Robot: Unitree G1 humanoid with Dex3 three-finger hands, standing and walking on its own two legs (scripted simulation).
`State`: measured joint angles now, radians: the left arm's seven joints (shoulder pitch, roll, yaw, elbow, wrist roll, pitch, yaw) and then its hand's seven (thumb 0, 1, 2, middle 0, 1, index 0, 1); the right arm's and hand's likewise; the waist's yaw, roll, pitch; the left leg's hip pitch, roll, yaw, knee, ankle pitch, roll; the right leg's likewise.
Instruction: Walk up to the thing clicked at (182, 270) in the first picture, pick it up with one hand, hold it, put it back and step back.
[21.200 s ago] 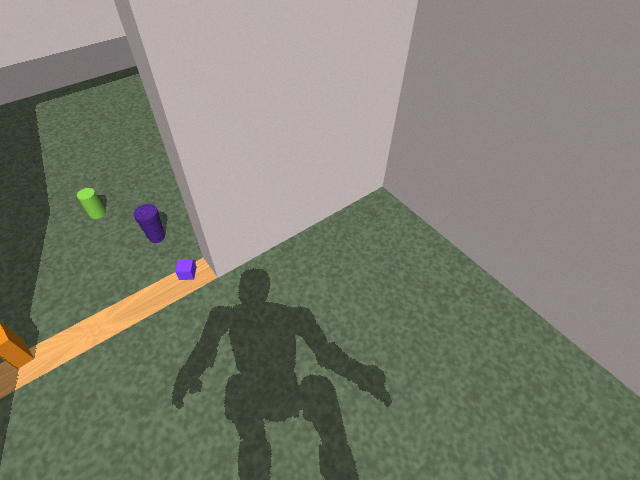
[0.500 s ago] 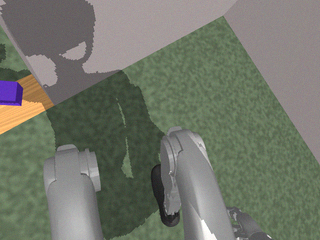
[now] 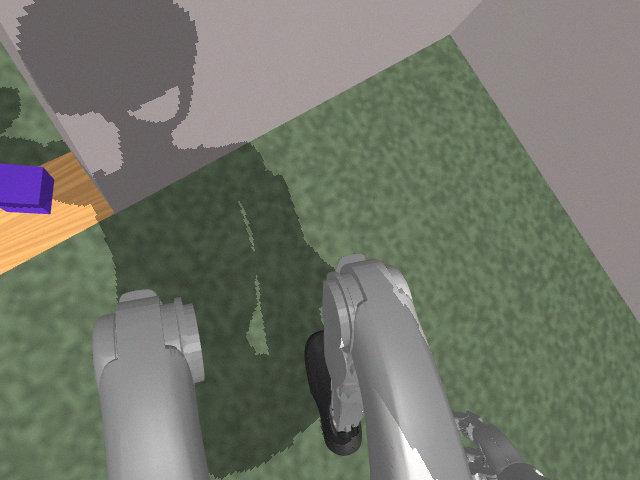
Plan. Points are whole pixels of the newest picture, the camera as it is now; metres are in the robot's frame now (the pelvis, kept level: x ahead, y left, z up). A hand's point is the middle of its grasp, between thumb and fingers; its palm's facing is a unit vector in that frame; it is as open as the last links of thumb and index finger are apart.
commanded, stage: rise first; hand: left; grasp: from above
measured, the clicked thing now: (24, 189) +0.49 +0.32 -0.30
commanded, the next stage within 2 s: none
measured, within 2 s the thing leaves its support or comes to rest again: neither
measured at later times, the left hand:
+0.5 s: hand out of the picture +0.44 +0.37 -0.14, palm faces -0.46 -0.02 -0.89, open 13.4 cm
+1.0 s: hand out of the picture +0.45 +0.37 -0.14, palm faces -0.47 +0.00 -0.88, open 13.9 cm
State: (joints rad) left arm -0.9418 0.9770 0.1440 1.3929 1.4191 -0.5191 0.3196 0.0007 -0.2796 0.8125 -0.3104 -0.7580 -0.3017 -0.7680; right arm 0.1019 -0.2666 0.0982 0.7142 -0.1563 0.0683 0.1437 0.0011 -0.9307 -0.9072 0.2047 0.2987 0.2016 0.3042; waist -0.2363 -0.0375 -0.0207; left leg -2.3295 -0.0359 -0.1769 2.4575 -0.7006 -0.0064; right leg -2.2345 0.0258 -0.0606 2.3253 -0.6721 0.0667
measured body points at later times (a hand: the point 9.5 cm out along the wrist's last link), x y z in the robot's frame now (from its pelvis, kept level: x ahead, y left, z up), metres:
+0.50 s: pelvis +0.00 +0.00 +0.00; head +0.23 +0.11 +0.37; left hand +0.46 +0.37 -0.09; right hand +0.07 -0.27 -0.09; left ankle +0.07 +0.12 -0.29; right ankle +0.11 -0.14 -0.29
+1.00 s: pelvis +0.00 +0.01 +0.00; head +0.23 +0.11 +0.37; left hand +0.47 +0.37 -0.09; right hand +0.07 -0.27 -0.08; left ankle +0.07 +0.12 -0.29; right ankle +0.11 -0.14 -0.29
